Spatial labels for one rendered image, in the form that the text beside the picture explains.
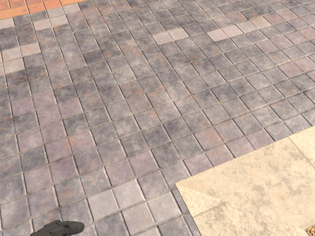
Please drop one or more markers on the left robot hand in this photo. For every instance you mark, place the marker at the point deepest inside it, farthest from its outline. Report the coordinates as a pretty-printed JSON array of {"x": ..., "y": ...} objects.
[{"x": 60, "y": 228}]

